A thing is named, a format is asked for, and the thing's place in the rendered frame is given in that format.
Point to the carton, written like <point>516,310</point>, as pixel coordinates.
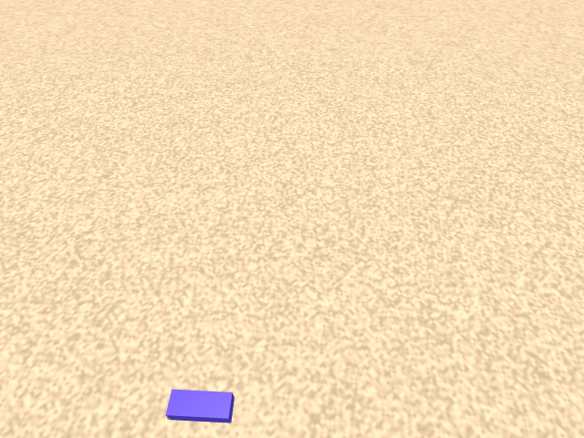
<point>200,406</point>

